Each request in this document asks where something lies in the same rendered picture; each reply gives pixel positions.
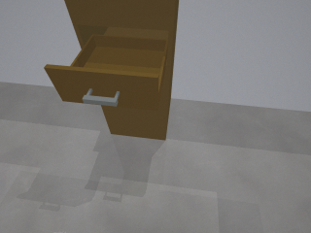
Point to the handle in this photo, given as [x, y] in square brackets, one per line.
[101, 100]

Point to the cabinet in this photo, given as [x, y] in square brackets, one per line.
[153, 19]

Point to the drawer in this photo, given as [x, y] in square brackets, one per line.
[134, 66]

